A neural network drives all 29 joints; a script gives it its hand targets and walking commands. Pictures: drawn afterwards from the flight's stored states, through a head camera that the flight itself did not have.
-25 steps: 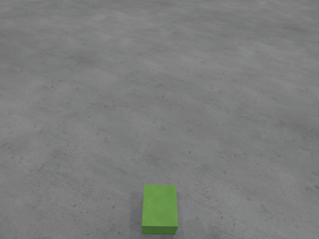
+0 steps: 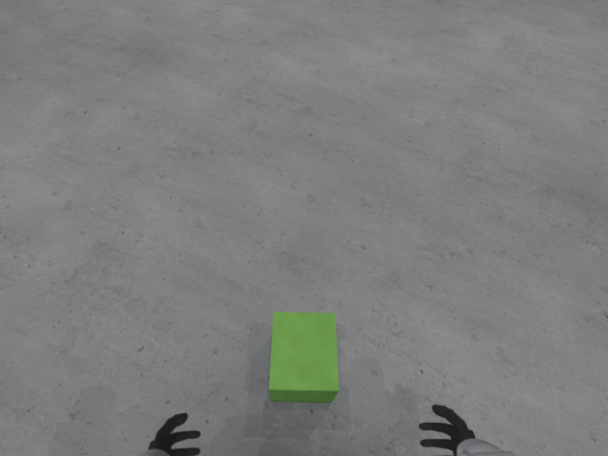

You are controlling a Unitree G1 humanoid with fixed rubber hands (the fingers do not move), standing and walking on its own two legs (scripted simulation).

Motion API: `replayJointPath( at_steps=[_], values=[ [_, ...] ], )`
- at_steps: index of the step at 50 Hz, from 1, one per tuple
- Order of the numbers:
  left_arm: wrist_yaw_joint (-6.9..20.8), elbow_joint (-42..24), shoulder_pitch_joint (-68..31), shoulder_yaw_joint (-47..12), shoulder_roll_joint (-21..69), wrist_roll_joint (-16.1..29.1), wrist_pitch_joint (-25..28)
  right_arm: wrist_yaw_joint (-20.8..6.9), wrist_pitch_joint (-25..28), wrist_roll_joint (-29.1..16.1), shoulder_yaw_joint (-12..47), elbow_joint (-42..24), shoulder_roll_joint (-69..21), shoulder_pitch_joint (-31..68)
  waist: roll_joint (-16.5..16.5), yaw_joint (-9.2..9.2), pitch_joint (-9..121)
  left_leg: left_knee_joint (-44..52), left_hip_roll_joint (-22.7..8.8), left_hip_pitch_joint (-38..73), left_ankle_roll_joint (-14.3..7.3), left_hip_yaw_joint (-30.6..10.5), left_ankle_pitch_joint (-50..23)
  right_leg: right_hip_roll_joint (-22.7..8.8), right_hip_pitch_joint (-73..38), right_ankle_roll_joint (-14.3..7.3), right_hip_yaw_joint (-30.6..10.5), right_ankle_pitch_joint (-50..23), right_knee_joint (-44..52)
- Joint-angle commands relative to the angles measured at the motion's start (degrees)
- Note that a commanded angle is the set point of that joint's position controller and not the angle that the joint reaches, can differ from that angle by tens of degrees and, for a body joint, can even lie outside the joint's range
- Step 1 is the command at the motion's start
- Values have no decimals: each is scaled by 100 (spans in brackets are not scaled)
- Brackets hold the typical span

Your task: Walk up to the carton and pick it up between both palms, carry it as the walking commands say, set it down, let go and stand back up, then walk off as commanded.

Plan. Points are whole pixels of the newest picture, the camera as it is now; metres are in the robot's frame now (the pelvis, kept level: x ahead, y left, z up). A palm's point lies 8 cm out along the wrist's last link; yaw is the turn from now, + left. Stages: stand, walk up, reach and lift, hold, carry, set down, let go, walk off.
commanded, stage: reach and lift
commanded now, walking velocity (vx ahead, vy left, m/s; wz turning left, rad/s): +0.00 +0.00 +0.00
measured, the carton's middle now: (302, 357) +0.43 -0.03 -0.67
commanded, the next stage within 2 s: none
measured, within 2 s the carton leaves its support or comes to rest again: neither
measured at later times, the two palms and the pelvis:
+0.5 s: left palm (173, 416) +0.21 +0.19 -0.15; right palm (442, 412) +0.21 -0.22 -0.15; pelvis -0.09 -0.01 -0.06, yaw +0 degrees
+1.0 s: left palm (200, 322) +0.37 +0.18 -0.18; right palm (411, 321) +0.36 -0.21 -0.19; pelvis -0.08 -0.01 -0.09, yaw +0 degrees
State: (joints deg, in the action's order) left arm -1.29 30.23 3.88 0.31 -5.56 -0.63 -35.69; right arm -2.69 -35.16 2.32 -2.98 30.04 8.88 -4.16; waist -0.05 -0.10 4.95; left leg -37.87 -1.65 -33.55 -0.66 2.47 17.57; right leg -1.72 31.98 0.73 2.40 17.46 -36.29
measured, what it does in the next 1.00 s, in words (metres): lowers itself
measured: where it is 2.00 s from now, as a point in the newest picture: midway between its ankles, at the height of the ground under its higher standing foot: outside the picture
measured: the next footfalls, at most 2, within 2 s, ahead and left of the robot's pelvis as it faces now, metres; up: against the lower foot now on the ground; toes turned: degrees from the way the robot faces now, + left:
none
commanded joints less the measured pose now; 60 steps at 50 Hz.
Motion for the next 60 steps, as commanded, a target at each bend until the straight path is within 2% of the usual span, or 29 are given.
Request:
replayJointPath(
  at_steps=[1,5,8,11,16,18,21,29,35,40,50,60],
  values=[
    [78,-840,-31,198,-402,-176,362,-57,356,217,-240,-734,406,158,54,5,1378,-358,319,734,-12,-537,-2596,304,19,-250,-240,-2363,-245],
    [129,-1254,-91,185,-416,-183,727,-20,766,41,-217,-905,346,94,97,-110,1975,-843,385,405,76,-460,-2563,345,212,-202,-190,-2357,-815],
    [155,-1281,-155,262,-451,-101,850,57,894,-139,-168,-973,339,227,103,-99,2063,-981,436,62,122,-351,-2050,398,263,-151,-190,-2033,-1063],
    [166,-1230,-435,317,-476,-21,808,127,858,-231,-173,-924,374,546,134,-79,1759,-1025,416,-309,141,-268,-1084,419,543,-147,-162,-1096,-1141],
    [178,-1074,-1838,419,-668,95,580,193,625,-291,-251,-924,429,1809,63,-54,1224,-1012,306,-634,102,-191,749,354,967,-207,-155,737,-1145],
    [172,-885,-2354,492,-729,104,476,231,514,-301,-319,-840,415,2343,25,-23,1143,-1057,286,-704,74,-166,1116,326,1019,-196,-164,1128,-1159],
    [153,-472,-2951,614,-765,77,394,309,407,-266,-419,-540,342,3021,-30,22,1143,-1139,287,-872,44,-126,1242,296,1050,-150,-174,1358,-1190],
    [10,473,-4587,904,-818,-1,724,544,672,-146,-737,420,339,4716,-69,38,1780,-1385,337,-1240,53,-50,921,294,1406,-59,-155,1125,-1346],
    [-193,821,-5481,1015,-856,118,1222,725,1166,-196,-881,883,518,5454,-32,24,2838,-1536,384,-1474,138,-49,397,373,1581,24,-155,454,-1557],
    [-315,1036,-5955,1200,-881,167,1718,763,1705,-251,-923,1120,659,5902,-39,26,3520,-1687,441,-1691,187,-83,-218,438,1862,74,-167,-218,-1767],
    [-393,1229,-6700,1300,-890,150,2608,635,2715,-378,-1162,1463,863,6758,29,-58,4725,-1966,528,-1588,193,-239,-1654,540,2589,88,-98,-1412,-2094],
    [-415,1292,-7549,1561,-926,-36,2958,459,3096,-185,-1486,1562,978,7538,116,-124,5437,-2100,540,-1613,265,-355,-2477,570,3146,60,-130,-2031,-2152]
  ],
)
